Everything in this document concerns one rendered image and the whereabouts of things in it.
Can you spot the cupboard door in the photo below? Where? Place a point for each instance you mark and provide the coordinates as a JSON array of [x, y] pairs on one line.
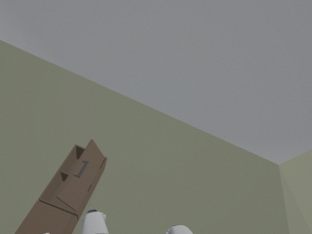
[[74, 189]]

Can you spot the handle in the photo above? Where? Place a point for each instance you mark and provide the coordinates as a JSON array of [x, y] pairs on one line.
[[83, 168]]

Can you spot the left robot thigh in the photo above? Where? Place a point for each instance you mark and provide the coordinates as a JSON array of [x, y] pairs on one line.
[[94, 223]]

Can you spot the robot left shin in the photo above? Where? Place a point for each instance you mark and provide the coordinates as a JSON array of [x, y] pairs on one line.
[[90, 211]]

